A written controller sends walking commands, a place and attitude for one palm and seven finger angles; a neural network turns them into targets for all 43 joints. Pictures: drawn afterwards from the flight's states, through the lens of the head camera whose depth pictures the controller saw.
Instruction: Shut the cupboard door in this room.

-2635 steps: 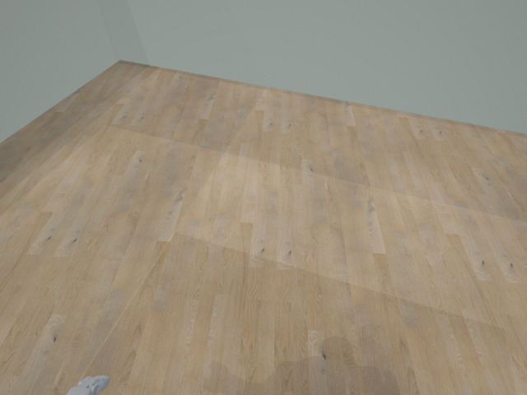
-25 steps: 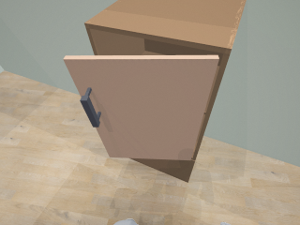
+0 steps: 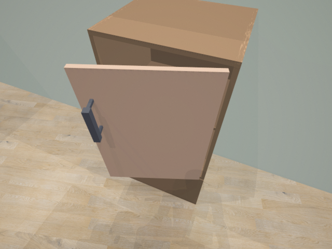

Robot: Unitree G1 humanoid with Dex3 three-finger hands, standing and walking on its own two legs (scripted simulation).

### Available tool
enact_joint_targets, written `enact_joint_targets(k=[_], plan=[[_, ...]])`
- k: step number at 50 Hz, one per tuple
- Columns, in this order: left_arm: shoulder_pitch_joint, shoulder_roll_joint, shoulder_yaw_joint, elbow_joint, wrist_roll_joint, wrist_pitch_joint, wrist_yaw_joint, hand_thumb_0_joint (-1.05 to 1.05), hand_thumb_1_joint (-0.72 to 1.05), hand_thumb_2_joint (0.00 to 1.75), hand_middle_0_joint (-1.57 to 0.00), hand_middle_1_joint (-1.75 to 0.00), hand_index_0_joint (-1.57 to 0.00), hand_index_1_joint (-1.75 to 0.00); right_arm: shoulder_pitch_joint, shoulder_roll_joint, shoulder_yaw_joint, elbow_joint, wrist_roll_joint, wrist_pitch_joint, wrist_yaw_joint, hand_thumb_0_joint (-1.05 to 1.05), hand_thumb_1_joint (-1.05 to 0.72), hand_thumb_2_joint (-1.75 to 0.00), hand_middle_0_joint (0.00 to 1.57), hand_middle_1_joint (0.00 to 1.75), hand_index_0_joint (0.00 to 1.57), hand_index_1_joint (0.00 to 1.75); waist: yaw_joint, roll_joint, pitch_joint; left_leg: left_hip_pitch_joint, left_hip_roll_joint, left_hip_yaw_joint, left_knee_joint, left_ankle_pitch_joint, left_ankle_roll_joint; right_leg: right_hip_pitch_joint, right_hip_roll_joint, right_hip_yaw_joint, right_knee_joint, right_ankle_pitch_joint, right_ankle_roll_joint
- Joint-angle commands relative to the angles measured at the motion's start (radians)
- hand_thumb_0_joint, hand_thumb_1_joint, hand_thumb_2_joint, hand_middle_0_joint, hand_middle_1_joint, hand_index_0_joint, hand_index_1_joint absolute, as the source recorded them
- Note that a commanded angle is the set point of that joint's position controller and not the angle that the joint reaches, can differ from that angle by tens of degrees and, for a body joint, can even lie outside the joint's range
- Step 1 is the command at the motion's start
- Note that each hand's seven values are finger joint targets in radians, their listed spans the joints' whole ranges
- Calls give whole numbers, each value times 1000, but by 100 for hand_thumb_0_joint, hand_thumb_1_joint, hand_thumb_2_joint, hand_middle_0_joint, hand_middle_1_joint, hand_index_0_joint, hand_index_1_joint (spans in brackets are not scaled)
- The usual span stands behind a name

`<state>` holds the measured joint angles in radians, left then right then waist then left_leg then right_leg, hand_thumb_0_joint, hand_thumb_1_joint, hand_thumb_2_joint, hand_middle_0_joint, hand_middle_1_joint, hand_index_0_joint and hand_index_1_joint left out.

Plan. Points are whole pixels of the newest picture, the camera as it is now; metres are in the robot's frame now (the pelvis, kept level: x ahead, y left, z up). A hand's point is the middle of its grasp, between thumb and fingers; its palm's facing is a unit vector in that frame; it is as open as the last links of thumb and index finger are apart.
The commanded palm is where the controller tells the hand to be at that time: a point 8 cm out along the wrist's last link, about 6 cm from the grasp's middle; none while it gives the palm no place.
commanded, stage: look again from close up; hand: left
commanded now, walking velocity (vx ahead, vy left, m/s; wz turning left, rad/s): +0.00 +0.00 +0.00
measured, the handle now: (94, 121) +0.47 +0.24 +0.02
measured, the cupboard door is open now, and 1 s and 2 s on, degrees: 21 21 21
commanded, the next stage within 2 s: raise the hand and make a fist in 0.44 s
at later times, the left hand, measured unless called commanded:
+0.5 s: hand out of the picture +0.04 +0.18 -0.17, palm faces +0.00 -0.98 -0.19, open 7.3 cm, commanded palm none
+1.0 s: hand out of the picture +0.13 +0.19 -0.08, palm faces +0.09 -1.00 -0.01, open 6.0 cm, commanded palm +0.15 +0.23 -0.04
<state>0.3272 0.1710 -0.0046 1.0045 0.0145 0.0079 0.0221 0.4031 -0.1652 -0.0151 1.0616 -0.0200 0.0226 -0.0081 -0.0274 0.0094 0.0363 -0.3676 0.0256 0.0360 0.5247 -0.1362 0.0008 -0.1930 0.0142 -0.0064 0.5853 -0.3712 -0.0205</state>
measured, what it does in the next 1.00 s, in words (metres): lowers itself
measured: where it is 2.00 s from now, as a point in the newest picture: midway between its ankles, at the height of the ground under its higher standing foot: outside the picture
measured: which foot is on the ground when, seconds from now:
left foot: down 0.00-1.00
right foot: down 0.00-1.00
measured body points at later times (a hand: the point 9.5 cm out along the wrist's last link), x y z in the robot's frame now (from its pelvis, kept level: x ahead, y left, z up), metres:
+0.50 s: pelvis +0.04 +0.00 +0.01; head +0.05 +0.01 +0.46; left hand +0.04 +0.23 -0.15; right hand +0.10 -0.23 -0.14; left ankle +0.09 +0.12 -0.73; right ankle -0.03 -0.11 -0.73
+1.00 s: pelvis -0.01 -0.01 -0.09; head +0.03 +0.00 +0.36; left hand +0.12 +0.24 -0.07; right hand +0.22 -0.26 -0.13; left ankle +0.09 +0.12 -0.73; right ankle -0.03 -0.10 -0.73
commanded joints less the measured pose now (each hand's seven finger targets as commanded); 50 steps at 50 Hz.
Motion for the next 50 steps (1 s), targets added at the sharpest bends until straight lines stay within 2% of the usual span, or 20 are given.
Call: enact_joint_targets(k=[1,10,26,27,28,29,30,31,32,33,34,35,36,38,40,42,44,45,49,50], plan=[[49,104,19,-14,-3,-25,11,0,90,90,-20,-30,-20,-30,-23,-97,-9,-53,5,-42,-9,0,-90,-90,20,30,20,30,20,10,36,104,62,-106,-137,-162,31,-137,-79,105,-209,-66,-46],[67,95,9,43,0,-39,16,0,90,90,-20,-30,-20,-30,-81,-96,-7,-18,14,-58,-16,0,-90,-90,20,30,20,30,25,-20,3,193,76,-70,-98,58,36,-81,-95,99,-211,184,-23],[27,133,14,62,4,-36,16,0,90,90,-20,-30,-20,-30,-191,-144,-8,-5,13,-57,-22,0,-90,-90,20,30,20,30,31,-11,-5,237,80,-64,-97,171,36,-16,-112,83,-219,326,-4],[102,97,11,68,17,-54,58,0,90,90,-20,-30,-20,-30,-238,-138,-6,-79,16,-56,-14,0,-90,-90,20,30,20,30,47,-24,50,184,81,-29,113,199,13,-83,-152,168,-267,612,40],[-741,639,381,-1574,-153,-342,54,0,90,90,-20,-30,-20,-30,-118,-308,-32,-320,48,-244,-101,0,-90,-90,20,30,20,30,-110,45,-347,585,28,-31,69,266,52,-132,-64,-28,-1,656,19],[-50,168,41,-1209,-163,-258,51,0,90,90,-22,-32,-22,-32,-178,-207,23,-325,87,-335,-129,0,-90,-90,20,30,20,30,1,399,-495,650,28,-46,28,431,44,-165,-4,-78,158,360,14],[-47,135,51,-1241,-185,-211,87,0,90,90,-24,-34,-24,-34,-185,-193,5,-314,65,-371,-116,0,-90,-90,20,30,20,30,29,284,-466,538,52,-67,-20,523,11,-148,7,-92,85,174,3],[172,-101,-76,-977,-170,-104,72,0,90,90,-25,-36,-25,-36,-200,-155,13,-284,69,-376,-74,0,-90,-90,20,30,20,30,-14,177,-288,410,48,-77,-52,360,30,-266,3,-82,76,113,15],[-26,-47,-62,-1181,-183,-142,62,0,90,90,-27,-38,-27,-38,-180,-192,-24,-370,65,-380,-56,0,-90,-90,20,30,20,30,-29,96,-174,256,40,-91,-19,160,22,-252,-7,-84,27,131,14],[-3,0,-12,-1088,-171,-176,45,0,90,90,-29,-40,-29,-40,-211,-194,-35,-401,57,-385,-54,0,-90,-90,20,30,20,30,-45,-9,-63,126,12,-85,35,12,21,-319,-7,-95,-13,124,13],[53,0,25,-955,-173,-225,21,0,90,90,-31,-42,-31,-42,-237,-188,-37,-416,43,-390,-49,0,-90,-90,20,30,20,30,-34,-139,42,-28,-12,-89,68,-139,12,-395,-11,-101,-17,9,19],[223,10,85,-802,-178,-274,-19,0,90,90,-33,-44,-33,-44,-253,-179,-52,-436,56,-383,-37,0,-90,-90,20,30,20,30,18,-199,102,-106,-23,-80,113,-147,9,-435,-13,-90,-11,-19,12],[297,-19,89,-756,-199,-352,-79,0,90,90,-35,-46,-35,-46,-270,-173,-51,-456,42,-380,-20,0,-90,-90,20,30,20,30,43,-296,43,-173,-26,-81,187,-97,4,-473,-15,-90,67,46,14],[460,10,180,-763,-250,-503,-238,0,90,90,-38,-50,-38,-50,-295,-179,-78,-491,21,-354,5,0,-90,-90,20,30,20,30,110,-379,-164,-248,-37,-53,321,30,-13,-417,-30,-65,249,431,36],[472,80,255,-737,-274,-596,-381,0,90,90,-42,-54,-42,-54,-312,-176,-97,-533,32,-343,23,0,-90,-90,20,30,20,30,134,-311,-259,-313,-49,-31,389,32,-23,-402,-49,-13,343,542,44],[405,133,300,-825,-299,-575,-429,0,90,90,-46,-58,-46,-58,-335,-181,-101,-603,39,-317,20,0,-90,-90,20,30,20,30,145,-98,-306,-317,-65,6,430,-16,-15,-430,-52,18,355,372,28],[243,168,302,-1002,-324,-552,-423,0,90,90,-49,-62,-49,-62,-346,-175,-89,-661,47,-305,4,0,-90,-90,20,30,20,30,124,76,-336,-303,-56,15,463,-96,0,-520,-41,41,341,127,16],[150,216,332,-1102,-330,-563,-395,0,90,90,-51,-64,-51,-64,-333,-176,-88,-668,41,-306,-5,0,-90,-90,20,30,20,30,108,101,-360,-326,-45,1,494,-133,7,-565,-37,67,336,44,19],[-113,182,216,-1445,-323,-722,-303,0,90,90,-58,-72,-58,-72,-277,-163,-67,-656,33,-341,-35,0,-90,-90,20,30,20,30,10,144,-385,-313,-3,-63,578,-230,32,-743,-5,85,353,-163,2],[-177,175,171,-1502,-321,-749,-301,0,90,90,-60,-74,-60,-74,-269,-172,-59,-645,31,-349,-46,0,-90,-90,20,30,20,30,-19,114,-376,-340,5,-74,603,-257,37,-774,5,95,364,-191,5]])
